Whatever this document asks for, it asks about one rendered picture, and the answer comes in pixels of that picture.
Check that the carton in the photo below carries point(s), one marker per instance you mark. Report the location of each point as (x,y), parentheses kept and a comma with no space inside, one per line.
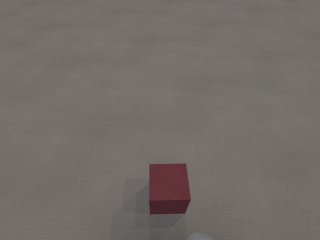
(169,191)

